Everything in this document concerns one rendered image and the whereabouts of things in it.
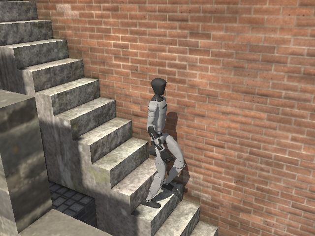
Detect stairs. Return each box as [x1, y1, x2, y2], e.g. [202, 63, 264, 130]
[0, 0, 218, 236]

